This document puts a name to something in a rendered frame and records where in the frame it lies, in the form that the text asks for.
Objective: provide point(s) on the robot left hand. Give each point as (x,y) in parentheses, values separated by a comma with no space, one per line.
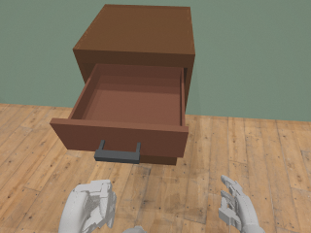
(95,199)

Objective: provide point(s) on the handle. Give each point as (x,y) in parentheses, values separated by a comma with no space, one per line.
(117,156)

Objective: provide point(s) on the robot right hand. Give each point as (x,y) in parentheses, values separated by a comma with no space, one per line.
(240,211)

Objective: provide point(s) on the cabinet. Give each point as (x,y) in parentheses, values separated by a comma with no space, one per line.
(140,35)

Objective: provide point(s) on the drawer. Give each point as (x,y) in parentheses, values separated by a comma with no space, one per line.
(125,105)

